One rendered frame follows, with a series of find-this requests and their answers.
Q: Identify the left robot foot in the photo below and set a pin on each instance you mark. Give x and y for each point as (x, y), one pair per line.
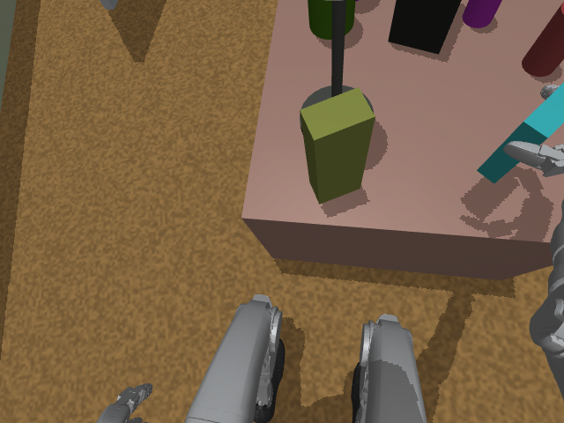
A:
(263, 414)

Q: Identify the desk lamp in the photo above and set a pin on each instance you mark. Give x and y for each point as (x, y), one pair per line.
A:
(337, 59)

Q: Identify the left robot hand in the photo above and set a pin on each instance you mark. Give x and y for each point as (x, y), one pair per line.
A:
(126, 404)

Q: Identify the right robot arm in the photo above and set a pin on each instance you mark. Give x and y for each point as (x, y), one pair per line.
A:
(547, 324)

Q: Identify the right robot hand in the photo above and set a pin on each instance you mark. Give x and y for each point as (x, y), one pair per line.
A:
(549, 160)

